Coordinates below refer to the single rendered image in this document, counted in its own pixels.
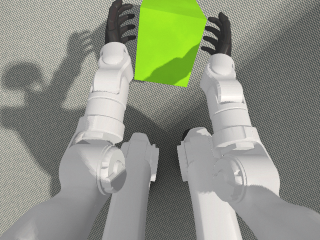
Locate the left robot shin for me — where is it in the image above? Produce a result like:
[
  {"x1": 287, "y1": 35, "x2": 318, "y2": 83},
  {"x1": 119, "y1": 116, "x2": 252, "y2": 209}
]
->
[{"x1": 120, "y1": 132, "x2": 151, "y2": 158}]

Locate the robot left hand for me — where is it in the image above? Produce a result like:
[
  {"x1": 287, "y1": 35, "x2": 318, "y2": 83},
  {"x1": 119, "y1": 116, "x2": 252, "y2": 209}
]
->
[{"x1": 105, "y1": 0, "x2": 136, "y2": 45}]

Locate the robot left upper arm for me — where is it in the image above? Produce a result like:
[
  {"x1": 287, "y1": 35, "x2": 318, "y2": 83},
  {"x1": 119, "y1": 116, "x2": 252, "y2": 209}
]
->
[{"x1": 0, "y1": 144, "x2": 127, "y2": 240}]

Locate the robot right thigh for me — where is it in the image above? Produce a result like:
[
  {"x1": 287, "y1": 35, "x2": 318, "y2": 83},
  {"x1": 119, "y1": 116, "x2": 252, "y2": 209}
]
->
[{"x1": 177, "y1": 134, "x2": 243, "y2": 240}]

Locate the carton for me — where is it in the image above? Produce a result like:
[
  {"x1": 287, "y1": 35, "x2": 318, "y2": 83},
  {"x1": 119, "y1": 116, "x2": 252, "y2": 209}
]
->
[{"x1": 134, "y1": 0, "x2": 207, "y2": 87}]

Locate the robot right hand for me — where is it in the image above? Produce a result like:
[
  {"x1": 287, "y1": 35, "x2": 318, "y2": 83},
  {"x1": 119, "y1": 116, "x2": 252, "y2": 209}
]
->
[{"x1": 201, "y1": 12, "x2": 232, "y2": 57}]

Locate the left robot forearm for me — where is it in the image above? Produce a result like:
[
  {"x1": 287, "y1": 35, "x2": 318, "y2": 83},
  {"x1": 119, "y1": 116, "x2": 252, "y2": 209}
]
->
[{"x1": 58, "y1": 42, "x2": 134, "y2": 179}]

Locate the right robot forearm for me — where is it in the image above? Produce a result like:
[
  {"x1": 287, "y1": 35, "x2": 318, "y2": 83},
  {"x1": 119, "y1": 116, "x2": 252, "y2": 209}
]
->
[{"x1": 200, "y1": 53, "x2": 279, "y2": 174}]

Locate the robot right upper arm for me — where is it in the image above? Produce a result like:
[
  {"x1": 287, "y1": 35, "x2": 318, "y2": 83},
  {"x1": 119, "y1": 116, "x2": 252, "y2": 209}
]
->
[{"x1": 212, "y1": 154, "x2": 320, "y2": 240}]

